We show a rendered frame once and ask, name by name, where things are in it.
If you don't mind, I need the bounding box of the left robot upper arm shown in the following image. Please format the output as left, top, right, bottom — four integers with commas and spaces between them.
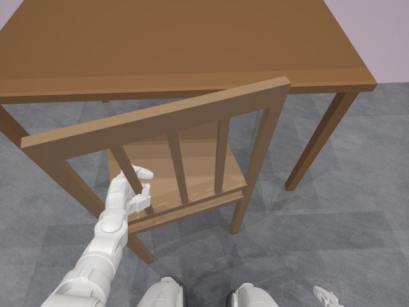
43, 294, 105, 307

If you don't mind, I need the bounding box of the robot right shin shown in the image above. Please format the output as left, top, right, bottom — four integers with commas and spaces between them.
238, 283, 253, 290

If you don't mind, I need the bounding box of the table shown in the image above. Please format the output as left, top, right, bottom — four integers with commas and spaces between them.
0, 0, 378, 198

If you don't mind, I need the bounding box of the robot right thigh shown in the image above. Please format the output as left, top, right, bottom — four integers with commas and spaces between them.
231, 287, 278, 307

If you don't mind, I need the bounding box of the chair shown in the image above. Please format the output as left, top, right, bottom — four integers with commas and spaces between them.
20, 76, 291, 264

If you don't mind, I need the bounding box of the robot right hand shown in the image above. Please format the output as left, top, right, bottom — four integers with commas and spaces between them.
313, 286, 344, 307

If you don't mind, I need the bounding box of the robot left hand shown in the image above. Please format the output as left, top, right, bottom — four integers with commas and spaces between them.
105, 165, 153, 215

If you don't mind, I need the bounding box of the robot left forearm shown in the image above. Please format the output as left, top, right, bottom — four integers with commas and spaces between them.
40, 208, 128, 307

